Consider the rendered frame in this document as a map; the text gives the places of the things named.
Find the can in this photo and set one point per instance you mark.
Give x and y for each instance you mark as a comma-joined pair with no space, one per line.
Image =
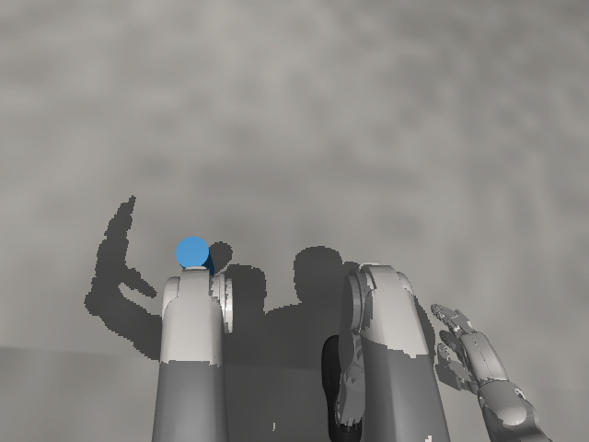
193,251

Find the right robot foot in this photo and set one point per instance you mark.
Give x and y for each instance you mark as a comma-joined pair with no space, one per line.
331,374

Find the right robot arm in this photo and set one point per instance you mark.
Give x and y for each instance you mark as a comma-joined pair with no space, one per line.
508,416

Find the right robot hand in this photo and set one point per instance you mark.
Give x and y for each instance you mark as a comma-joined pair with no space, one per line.
472,348

